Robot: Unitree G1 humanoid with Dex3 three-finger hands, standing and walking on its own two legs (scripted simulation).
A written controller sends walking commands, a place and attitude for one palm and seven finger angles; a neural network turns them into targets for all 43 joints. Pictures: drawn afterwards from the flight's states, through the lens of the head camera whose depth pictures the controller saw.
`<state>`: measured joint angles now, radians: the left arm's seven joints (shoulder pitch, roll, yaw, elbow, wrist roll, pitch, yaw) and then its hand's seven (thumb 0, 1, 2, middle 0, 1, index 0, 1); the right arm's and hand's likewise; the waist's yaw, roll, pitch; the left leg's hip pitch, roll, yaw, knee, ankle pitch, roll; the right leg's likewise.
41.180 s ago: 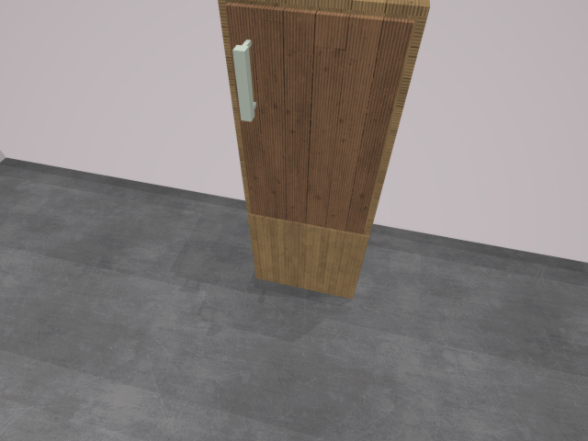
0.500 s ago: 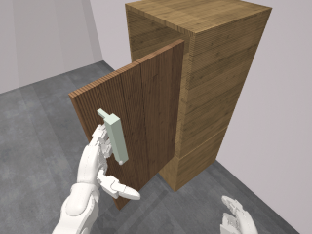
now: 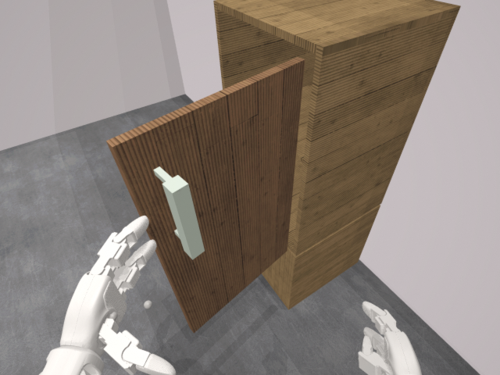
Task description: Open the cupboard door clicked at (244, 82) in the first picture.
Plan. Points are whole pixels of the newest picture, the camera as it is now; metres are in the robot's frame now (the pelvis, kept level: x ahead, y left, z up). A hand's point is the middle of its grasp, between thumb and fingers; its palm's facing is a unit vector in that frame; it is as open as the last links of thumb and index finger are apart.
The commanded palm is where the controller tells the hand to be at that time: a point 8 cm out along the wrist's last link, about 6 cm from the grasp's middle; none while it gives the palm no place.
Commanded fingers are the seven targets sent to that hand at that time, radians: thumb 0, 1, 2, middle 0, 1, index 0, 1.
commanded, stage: slide the hand sideways off the handle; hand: left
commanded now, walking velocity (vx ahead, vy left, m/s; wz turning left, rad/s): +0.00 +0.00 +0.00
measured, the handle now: (178, 213) +0.32 +0.14 +0.13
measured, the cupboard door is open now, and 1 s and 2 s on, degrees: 100 100 100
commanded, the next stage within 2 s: draw the hand back to the body in 0.14 s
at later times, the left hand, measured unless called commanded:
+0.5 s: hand (111, 312) +0.16 +0.18 +0.13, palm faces +0.01 -1.00 -0.07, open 16.3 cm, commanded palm +0.13 +0.24 +0.14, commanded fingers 0.00 -0.50 0.30 -0.15 -0.30 -0.15 -0.30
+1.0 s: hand (60, 292) +0.18 +0.24 +0.15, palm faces +0.29 -0.90 -0.33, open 14.4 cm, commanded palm +0.13 +0.29 +0.17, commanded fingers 0.00 0.17 0.58 -0.17 -0.30 -0.17 -0.30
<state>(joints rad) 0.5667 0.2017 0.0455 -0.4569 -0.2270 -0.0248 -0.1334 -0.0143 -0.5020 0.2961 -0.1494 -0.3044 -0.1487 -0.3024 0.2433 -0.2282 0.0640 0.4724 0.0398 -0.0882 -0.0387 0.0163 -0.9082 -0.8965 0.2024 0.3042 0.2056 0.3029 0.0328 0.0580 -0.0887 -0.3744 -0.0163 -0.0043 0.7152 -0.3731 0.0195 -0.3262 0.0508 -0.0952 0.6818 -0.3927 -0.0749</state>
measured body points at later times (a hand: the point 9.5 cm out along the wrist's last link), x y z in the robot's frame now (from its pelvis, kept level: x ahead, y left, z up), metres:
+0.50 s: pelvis -0.02 +0.01 +0.00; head -0.04 -0.01 +0.45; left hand +0.16 +0.23 +0.14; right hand +0.17 -0.21 -0.06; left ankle +0.00 +0.11 -0.72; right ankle -0.02 -0.07 -0.72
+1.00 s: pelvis -0.01 +0.03 +0.02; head -0.02 +0.02 +0.47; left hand +0.16 +0.29 +0.17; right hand +0.19 -0.18 -0.05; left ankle +0.00 +0.11 -0.72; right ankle -0.02 -0.07 -0.72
